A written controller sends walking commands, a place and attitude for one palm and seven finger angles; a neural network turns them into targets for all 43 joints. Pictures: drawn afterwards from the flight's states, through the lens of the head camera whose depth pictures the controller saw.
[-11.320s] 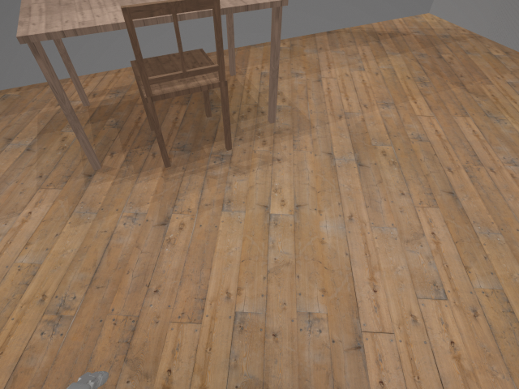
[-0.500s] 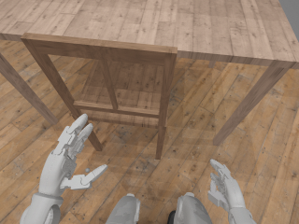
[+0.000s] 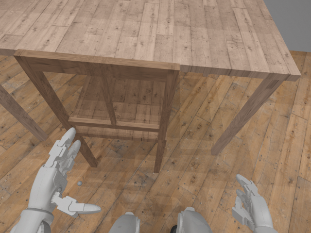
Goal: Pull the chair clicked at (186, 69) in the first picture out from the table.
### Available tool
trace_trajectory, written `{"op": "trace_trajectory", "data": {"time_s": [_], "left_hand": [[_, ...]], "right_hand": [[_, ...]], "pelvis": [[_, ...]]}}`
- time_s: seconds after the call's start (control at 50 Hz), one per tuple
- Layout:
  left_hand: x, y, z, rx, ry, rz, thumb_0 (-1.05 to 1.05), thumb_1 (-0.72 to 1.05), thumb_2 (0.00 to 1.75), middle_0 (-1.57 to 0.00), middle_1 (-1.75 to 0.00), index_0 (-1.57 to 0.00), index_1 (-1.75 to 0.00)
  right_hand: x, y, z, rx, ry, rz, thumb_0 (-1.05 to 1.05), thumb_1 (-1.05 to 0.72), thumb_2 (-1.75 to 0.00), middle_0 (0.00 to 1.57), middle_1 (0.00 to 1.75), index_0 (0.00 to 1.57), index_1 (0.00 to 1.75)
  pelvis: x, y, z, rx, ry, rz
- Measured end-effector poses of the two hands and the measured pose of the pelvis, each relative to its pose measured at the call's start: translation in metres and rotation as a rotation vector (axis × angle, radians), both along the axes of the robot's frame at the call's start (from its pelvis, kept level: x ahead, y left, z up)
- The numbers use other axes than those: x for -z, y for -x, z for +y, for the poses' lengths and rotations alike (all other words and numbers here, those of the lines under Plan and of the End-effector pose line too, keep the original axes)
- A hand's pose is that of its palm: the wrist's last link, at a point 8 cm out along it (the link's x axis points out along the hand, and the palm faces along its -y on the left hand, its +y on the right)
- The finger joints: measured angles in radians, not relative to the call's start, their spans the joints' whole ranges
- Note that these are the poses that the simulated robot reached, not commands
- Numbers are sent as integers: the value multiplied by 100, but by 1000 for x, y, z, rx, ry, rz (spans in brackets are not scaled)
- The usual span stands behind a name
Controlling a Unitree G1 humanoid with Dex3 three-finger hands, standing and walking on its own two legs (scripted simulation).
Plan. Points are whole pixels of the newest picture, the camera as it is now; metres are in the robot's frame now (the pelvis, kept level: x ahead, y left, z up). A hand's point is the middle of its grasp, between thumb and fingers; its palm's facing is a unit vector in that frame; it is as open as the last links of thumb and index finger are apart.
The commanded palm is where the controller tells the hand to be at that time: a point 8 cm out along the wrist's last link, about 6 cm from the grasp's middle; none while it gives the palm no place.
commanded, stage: raise the hand toward the chair's back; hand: left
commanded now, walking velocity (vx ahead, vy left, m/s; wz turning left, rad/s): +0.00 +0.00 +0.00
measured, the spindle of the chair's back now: (108, 102) +0.48 +0.18 -0.02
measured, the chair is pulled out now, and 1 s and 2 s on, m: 0.00 0.00 0.00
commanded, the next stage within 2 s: aim the fingers beside a spindle in 0.92 s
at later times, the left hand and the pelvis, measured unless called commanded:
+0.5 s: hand (71, 164) +0.26 +0.20 +0.06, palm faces -0.01 -1.00 -0.07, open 16.9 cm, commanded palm +0.23 +0.26 +0.06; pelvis +0.01 -0.01 +0.01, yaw +1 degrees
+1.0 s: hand (75, 171) +0.24 +0.19 +0.06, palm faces -0.01 -1.00 -0.06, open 16.9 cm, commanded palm +0.22 +0.25 +0.06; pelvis +0.00 -0.02 +0.01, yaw +1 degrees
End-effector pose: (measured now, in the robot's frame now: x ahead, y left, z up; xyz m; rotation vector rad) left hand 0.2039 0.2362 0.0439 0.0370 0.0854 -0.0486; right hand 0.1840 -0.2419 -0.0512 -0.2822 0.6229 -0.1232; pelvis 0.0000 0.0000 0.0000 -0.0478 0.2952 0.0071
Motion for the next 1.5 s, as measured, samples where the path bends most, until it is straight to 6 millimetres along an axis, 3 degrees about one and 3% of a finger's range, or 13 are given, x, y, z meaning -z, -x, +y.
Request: {"op": "trace_trajectory", "data": {"time_s": [0.1, 0.18, 0.26, 0.42, 0.56, 0.68, 0.88, 1.04, 1.18, 1.3, 1.5], "left_hand": [[-22, -3, 14, -84, -24, -73, 0, -38, 35, -7, -10, -8, -10], [-10, -8, 13, -49, -30, -17, 0, -44, 33, -6, -9, -7, -9], [0, -13, 9, -1, -17, 45, 0, -47, 31, -6, -9, -6, -8], [-28, -25, 21, -59, -42, -87, -1, -49, 30, -6, -8, -6, -8], [-13, -31, 13, -1, -19, 22, -1, -49, 30, -6, -8, -6, -8], [-22, -25, 9, -32, -18, -37, -1, -49, 30, -6, -8, -6, -8], [-11, -19, 4, -12, -21, -2, -1, -50, 30, -6, -8, -6, -8], [-23, -18, 9, -49, -27, -67, -1, -50, 30, -6, -8, -6, -8], [-6, -28, 2, -6, -7, -13, -1, -50, 30, -6, -8, -6, -8], [-10, -39, -11, 18, 0, -57, -1, -50, 30, -6, -8, -6, -8], [7, -53, -7, -11, -16, -17, -1, -50, 30, -6, -8, -6, -8]], "right_hand": [[-5, -11, 15, -41, -39, -11, 1, -91, -90, 20, 30, 20, 30], [0, -13, 21, -67, -56, 5, 1, -91, -90, 20, 30, 21, 30], [4, -9, 19, -60, -56, 29, 1, -90, -90, 21, 30, 21, 30], [8, 9, 5, -25, -44, 85, 1, -91, -90, 21, 30, 21, 30], [7, 20, -8, 13, -42, 97, 1, -91, -90, 21, 30, 21, 30], [1, 23, -14, 16, -29, 80, 1, -91, -90, 20, 30, 21, 30], [6, 17, -11, -10, -42, 73, 1, -91, -90, 20, 30, 21, 30], [6, 14, -7, -23, -51, 59, 1, -91, -90, 20, 30, 21, 30], [11, 15, -7, -31, -42, 70, 1, -91, -90, 21, 30, 21, 30], [13, 20, -9, -16, -37, 81, 1, -91, -90, 20, 30, 21, 30], [26, 27, -11, -10, -41, 130, 1, -91, -90, 20, 30, 21, 30]], "pelvis": [[-7, -6, 0, -9, 3, -4], [-6, -7, -1, -13, 2, 1], [-7, -7, -2, -8, 1, 0], [-11, -10, -6, -9, -2, -8], [-14, -9, -8, 0, -11, -11], [-17, -8, -11, 4, -17, -19], [-13, -3, -15, -3, -18, -19], [-13, -2, -16, -5, -17, -23], [-9, 0, -14, -9, -15, -10], [-7, -2, -13, -1, -19, -1], [-1, 0, -13, 2, -22, 24]]}}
